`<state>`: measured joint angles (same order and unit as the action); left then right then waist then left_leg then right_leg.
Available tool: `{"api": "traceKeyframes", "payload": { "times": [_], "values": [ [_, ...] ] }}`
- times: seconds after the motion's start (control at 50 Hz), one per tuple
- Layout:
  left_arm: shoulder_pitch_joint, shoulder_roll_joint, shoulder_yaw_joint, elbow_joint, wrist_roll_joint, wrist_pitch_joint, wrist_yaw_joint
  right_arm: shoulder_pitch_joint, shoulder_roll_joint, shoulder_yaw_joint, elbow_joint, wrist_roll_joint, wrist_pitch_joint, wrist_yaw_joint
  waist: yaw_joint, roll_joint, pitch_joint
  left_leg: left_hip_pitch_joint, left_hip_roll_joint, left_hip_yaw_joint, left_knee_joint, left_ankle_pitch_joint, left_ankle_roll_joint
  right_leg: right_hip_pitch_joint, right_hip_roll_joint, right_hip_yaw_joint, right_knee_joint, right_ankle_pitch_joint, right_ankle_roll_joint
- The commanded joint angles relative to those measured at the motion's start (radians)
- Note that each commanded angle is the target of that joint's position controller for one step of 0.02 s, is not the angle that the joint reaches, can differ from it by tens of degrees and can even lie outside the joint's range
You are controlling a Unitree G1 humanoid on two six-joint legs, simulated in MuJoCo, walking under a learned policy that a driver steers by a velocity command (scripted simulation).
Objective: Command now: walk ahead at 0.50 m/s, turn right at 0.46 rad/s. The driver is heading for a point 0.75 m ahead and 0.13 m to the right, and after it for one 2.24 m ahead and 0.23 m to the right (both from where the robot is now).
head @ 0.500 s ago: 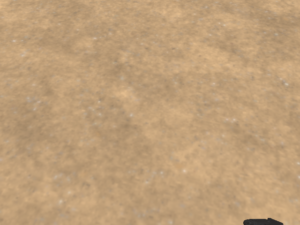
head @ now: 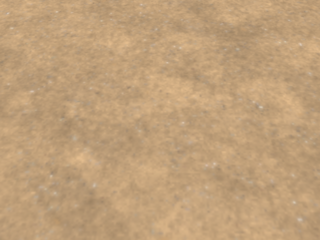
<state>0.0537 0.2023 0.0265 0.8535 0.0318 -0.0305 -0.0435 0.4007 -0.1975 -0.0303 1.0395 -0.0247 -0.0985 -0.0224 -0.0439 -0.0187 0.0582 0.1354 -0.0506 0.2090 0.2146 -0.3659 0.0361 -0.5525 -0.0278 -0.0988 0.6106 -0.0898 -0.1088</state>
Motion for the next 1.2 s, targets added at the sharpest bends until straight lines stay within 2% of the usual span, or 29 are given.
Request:
{"api": "traceKeyframes", "payload": {
  "times": [0.02, 0.04, 0.06, 0.08, 0.1, 0.14, 0.16, 0.2, 0.26, 0.46, 0.52, 0.56, 0.58, 0.6, 0.62, 0.64, 0.66, 0.68, 0.72, 0.8, 0.88, 0.96, 0.98, 1.0, 1.02, 1.04, 1.08, 1.14, 1.2],
  "values": [
    [0.105, 0.100, 0.035, -0.026, 0.004, -0.015, 0.007, 0.028, -0.183, -0.037, -0.027, -0.006, 0.012, -0.014, 0.087, 0.115, -0.064, 0.016, 0.298, -0.016, 0.311, 1.160, 0.088, 0.152, 0.101, -0.066, -0.036, -0.133, -0.069],
    [0.250, 0.128, 0.053, 0.019, 0.012, -0.022, 0.011, 0.017, -0.192, -0.039, -0.038, -0.002, 0.021, -0.013, 0.151, 0.096, -0.143, -0.066, 0.283, 0.005, 0.521, 1.075, 0.069, 0.345, 0.120, -0.045, -0.108, -0.103, -0.103],
    [0.402, 0.213, 0.083, 0.049, 0.026, -0.024, 0.025, 0.006, -0.174, -0.033, -0.076, 0.003, 0.019, -0.008, 0.213, 0.009, -0.247, -0.288, 0.254, 0.014, 0.829, 0.750, 0.042, 0.598, -0.051, 0.191, -0.139, -0.184, -0.168],
    [0.371, 0.301, 0.109, 0.027, 0.005, -0.010, 0.031, 0.024, -0.097, -0.025, -0.142, 0.027, 0.006, 0.016, 0.146, -0.273, -0.335, -0.733, -0.004, -0.039, 1.225, -0.127, -0.020, 0.878, -0.325, 0.784, -0.273, -0.160, -0.339],
    [0.358, 0.286, 0.106, 0.029, -0.018, 0.003, 0.031, -0.082, -0.172, -0.036, -0.164, 0.010, -0.005, 0.021, 0.162, -0.070, -0.301, -0.863, 0.041, -0.240, 1.266, -0.095, -0.003, 0.865, -0.306, 0.774, -0.316, -0.094, -0.325],
    [0.261, 0.190, 0.084, 0.030, -0.020, -0.001, 0.039, -0.136, -0.144, -0.029, -0.183, 0.019, -0.025, 0.023, 0.094, 0.059, -0.095, -0.841, 0.131, -0.246, 1.107, 0.046, -0.002, 0.608, -0.247, 0.539, -0.346, 0.102, -0.248],
    [0.231, 0.165, 0.076, 0.030, -0.024, -0.008, 0.044, -0.149, -0.138, -0.030, -0.192, 0.002, -0.012, 0.022, 0.060, 0.070, -0.059, -0.787, 0.154, -0.254, 1.032, 0.050, -0.015, 0.516, -0.195, 0.469, -0.357, 0.172, -0.216],
    [0.216, 0.150, 0.067, 0.026, -0.031, -0.025, 0.046, -0.116, -0.120, -0.027, -0.193, -0.024, 0.030, 0.026, 0.021, 0.039, -0.065, -0.702, 0.159, -0.247, 0.954, 0.051, -0.044, 0.433, -0.139, 0.394, -0.375, 0.248, -0.196],
    [0.262, 0.194, 0.076, 0.032, -0.034, -0.039, 0.044, -0.176, -0.109, -0.024, -0.228, -0.026, 0.059, 0.034, 0.024, 0.013, -0.046, -0.730, 0.158, -0.215, 0.838, 0.111, -0.080, 0.388, -0.098, 0.359, -0.403, 0.258, -0.188],
    [0.430, 0.206, 0.078, 0.037, -0.019, -0.023, 0.054, -0.508, -0.124, -0.007, -0.372, -0.007, 0.049, 0.044, 0.144, -0.042, -0.006, -0.817, 0.085, -0.208, 0.451, 0.333, -0.076, 0.563, -0.077, 0.417, -0.315, 0.387, -0.115],
    [0.399, 0.214, 0.078, 0.028, -0.014, -0.017, 0.067, -0.417, -0.142, -0.008, -0.359, -0.004, 0.028, 0.034, 0.098, -0.069, -0.037, -0.619, 0.030, -0.204, 0.323, 0.305, -0.033, 0.553, -0.057, 0.397, -0.192, 0.610, -0.045],
    [0.352, 0.227, 0.079, 0.018, -0.026, -0.030, 0.064, -0.211, -0.185, -0.024, -0.297, -0.009, 0.007, 0.016, 0.000, -0.056, -0.123, -0.345, 0.015, -0.194, 0.205, 0.423, 0.013, 0.514, -0.008, 0.374, 0.018, 0.702, 0.009],
    [0.341, 0.196, 0.070, -0.009, -0.042, -0.042, 0.059, -0.081, -0.232, -0.035, -0.279, -0.024, -0.010, 0.006, -0.048, -0.005, -0.224, -0.102, 0.166, -0.306, 0.228, 0.650, 0.052, 0.380, 0.040, 0.357, 0.225, 0.447, 0.033],
    [0.483, 0.083, 0.051, -0.019, -0.063, -0.040, 0.068, -0.033, -0.303, -0.045, -0.286, -0.035, -0.006, 0.008, 0.017, 0.240, -0.374, 0.166, 0.510, -0.601, 0.354, 1.276, 0.177, 0.159, 0.188, 0.242, 0.559, -0.498, 0.060],
    [0.559, 0.169, 0.064, -0.001, -0.052, -0.025, 0.081, -0.032, -0.295, -0.056, -0.291, 0.004, 0.018, 0.016, 0.023, 0.242, -0.496, 0.161, 0.558, -0.804, 0.298, 1.235, 0.283, 0.082, 0.194, 0.232, 0.717, -0.554, 0.060],
    [0.495, 0.194, 0.070, 0.024, -0.027, -0.009, 0.081, -0.121, -0.203, -0.036, -0.311, 0.017, 0.026, 0.017, 0.043, 0.095, -0.360, 0.010, 0.484, -0.692, 0.240, 1.072, 0.259, 0.070, 0.143, 0.257, 0.734, -0.445, 0.071],
    [0.409, 0.181, 0.066, 0.011, -0.015, -0.003, 0.072, -0.190, -0.129, -0.013, -0.314, 0.017, 0.027, 0.017, 0.045, 0.061, -0.235, -0.106, 0.407, -0.559, 0.206, 0.999, 0.217, 0.053, 0.116, 0.240, 0.674, -0.398, 0.084],
    [0.368, 0.160, 0.062, 0.003, -0.015, 0.006, 0.062, -0.202, -0.105, -0.001, -0.302, 0.012, 0.026, 0.015, 0.050, 0.074, -0.178, -0.172, 0.356, -0.478, 0.172, 0.987, 0.188, 0.056, 0.093, 0.240, 0.626, -0.377, 0.096],
    [0.381, 0.128, 0.054, 0.013, -0.004, 0.036, 0.046, -0.195, -0.121, -0.001, -0.271, 0.013, 0.024, 0.014, 0.077, 0.127, -0.145, -0.299, 0.295, -0.376, 0.123, 0.963, 0.163, 0.157, 0.088, 0.216, 0.544, -0.334, 0.112],
    [0.360, 0.098, 0.037, 0.023, -0.009, 0.060, 0.047, -0.221, -0.136, 0.003, -0.247, -0.001, 0.018, 0.019, 0.108, 0.145, -0.166, -0.387, 0.268, -0.291, 0.098, 0.897, 0.171, 0.254, 0.082, 0.174, 0.330, -0.304, 0.122],
    [0.262, 0.100, 0.017, 0.022, -0.008, 0.077, 0.051, -0.186, -0.163, -0.005, -0.219, 0.000, 0.051, 0.020, 0.064, 0.188, -0.151, -0.438, 0.251, -0.316, 0.057, 0.428, 0.161, 0.340, 0.055, 0.114, 0.108, -0.265, 0.114],
    [0.271, 0.106, 0.006, 0.047, 0.010, 0.052, 0.056, -0.155, -0.170, -0.012, -0.203, 0.012, 0.092, 0.020, 0.078, 0.119, -0.076, -0.597, 0.221, -0.382, 0.038, -0.227, 0.088, 0.490, 0.056, 0.101, -0.141, -0.262, 0.060],
    [0.298, 0.143, 0.009, 0.049, 0.020, 0.039, 0.060, -0.159, -0.145, -0.009, -0.213, 0.015, 0.098, 0.023, 0.087, 0.031, -0.040, -0.660, 0.182, -0.357, 0.117, -0.305, 0.056, 0.489, -0.039, 0.234, -0.238, -0.425, 0.017],
    [0.318, 0.229, 0.032, 0.056, 0.000, 0.036, 0.064, -0.194, -0.108, -0.001, -0.246, 0.029, 0.101, 0.027, 0.095, -0.141, 0.013, -0.770, 0.056, -0.223, 0.268, -0.248, 0.008, 0.434, -0.166, 0.474, -0.404, -0.732, -0.061],
    [0.338, 0.273, 0.053, 0.074, -0.010, 0.033, 0.062, -0.245, -0.130, -0.009, -0.262, 0.013, 0.101, 0.030, 0.133, -0.251, 0.078, -0.757, 0.004, -0.152, 0.492, -0.102, -0.005, 0.335, -0.299, 0.664, -0.564, -0.830, -0.130],
    [0.289, 0.224, 0.042, 0.071, -0.003, 0.025, 0.063, -0.241, -0.164, -0.025, -0.261, 0.005, 0.098, 0.032, 0.092, -0.187, 0.105, -0.756, 0.049, -0.209, 0.594, -0.042, -0.001, 0.309, -0.291, 0.640, -0.576, -0.728, -0.136],
    [0.221, 0.175, 0.036, 0.062, -0.015, 0.008, 0.062, -0.144, -0.157, -0.033, -0.215, -0.006, 0.086, 0.045, 0.031, -0.135, 0.042, -0.706, 0.064, -0.209, 0.643, 0.021, -0.009, 0.354, -0.206, 0.490, -0.549, -0.525, -0.092],
    [0.242, 0.154, 0.037, 0.082, -0.024, -0.019, 0.061, -0.169, -0.120, -0.031, -0.208, -0.011, 0.071, 0.058, 0.042, -0.108, 0.000, -0.658, 0.066, -0.169, 0.587, 0.062, -0.021, 0.406, -0.144, 0.357, -0.509, -0.355, -0.079],
    [0.297, 0.171, 0.048, 0.109, -0.016, -0.027, 0.060, -0.241, -0.100, -0.023, -0.235, -0.003, 0.069, 0.054, 0.078, -0.126, 0.004, -0.603, 0.069, -0.154, 0.443, 0.033, -0.022, 0.413, -0.164, 0.349, -0.480, -0.348, -0.097]
  ]
}}
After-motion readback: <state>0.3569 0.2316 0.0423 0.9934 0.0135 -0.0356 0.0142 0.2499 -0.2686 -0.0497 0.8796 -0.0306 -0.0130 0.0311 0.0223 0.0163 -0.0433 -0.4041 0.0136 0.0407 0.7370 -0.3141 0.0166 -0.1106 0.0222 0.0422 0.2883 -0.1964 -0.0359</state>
